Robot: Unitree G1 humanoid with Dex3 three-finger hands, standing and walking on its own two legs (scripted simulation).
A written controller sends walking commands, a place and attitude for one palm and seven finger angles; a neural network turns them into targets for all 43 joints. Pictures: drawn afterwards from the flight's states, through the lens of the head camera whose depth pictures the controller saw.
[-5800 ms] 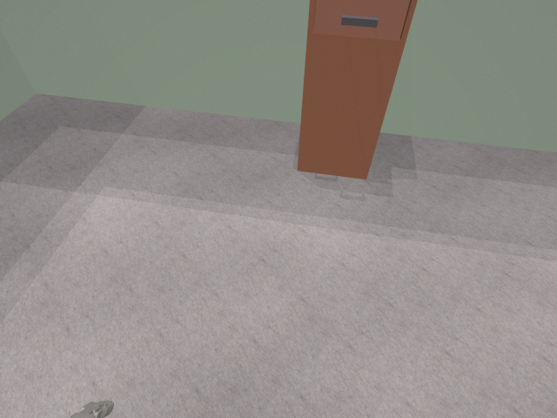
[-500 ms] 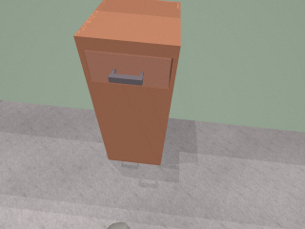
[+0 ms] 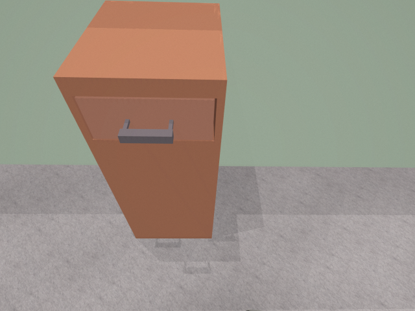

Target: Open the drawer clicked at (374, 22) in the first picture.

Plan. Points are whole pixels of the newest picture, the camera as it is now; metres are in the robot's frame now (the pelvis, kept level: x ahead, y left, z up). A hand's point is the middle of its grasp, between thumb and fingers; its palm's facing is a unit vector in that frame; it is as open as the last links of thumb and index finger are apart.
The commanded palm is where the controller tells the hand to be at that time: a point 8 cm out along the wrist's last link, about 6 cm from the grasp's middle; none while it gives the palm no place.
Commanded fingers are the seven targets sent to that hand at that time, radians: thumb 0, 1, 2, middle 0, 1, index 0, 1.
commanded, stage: come to a stop and stand still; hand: left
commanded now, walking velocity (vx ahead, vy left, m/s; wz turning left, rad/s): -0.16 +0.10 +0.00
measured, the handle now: (147, 129) +0.52 +0.17 +0.03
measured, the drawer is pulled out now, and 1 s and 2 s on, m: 0.00 0.00 0.00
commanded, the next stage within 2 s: look again from close up in 1.34 s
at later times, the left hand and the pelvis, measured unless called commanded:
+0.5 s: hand out of the picture -0.01 +0.17 -0.16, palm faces +0.09 -0.96 -0.25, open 7.4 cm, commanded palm none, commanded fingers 0.00 0.90 0.90 -0.20 -0.30 -0.20 -0.30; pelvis -0.05 -0.02 +0.00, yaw +1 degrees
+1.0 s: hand out of the picture +0.00 +0.15 -0.17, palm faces +0.01 -0.97 -0.24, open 7.3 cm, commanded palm none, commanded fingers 0.00 0.90 0.90 -0.20 -0.30 -0.20 -0.30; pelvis -0.03 -0.03 +0.00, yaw +1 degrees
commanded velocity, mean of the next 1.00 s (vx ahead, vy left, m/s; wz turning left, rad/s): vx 0.03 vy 0.02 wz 0.00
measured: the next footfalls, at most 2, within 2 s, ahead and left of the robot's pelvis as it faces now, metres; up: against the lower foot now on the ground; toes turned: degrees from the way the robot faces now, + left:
right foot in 0.08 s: +0.07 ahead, -0.13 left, +0.00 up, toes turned -6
left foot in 0.54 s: -0.04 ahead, +0.12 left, +0.00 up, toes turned -5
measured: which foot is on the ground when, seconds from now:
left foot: down 0.00-0.08, up 0.10-0.52, down 0.54-1.00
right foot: up 0.00-0.06, down 0.08-0.56, up 0.58-0.88, down 0.90-1.00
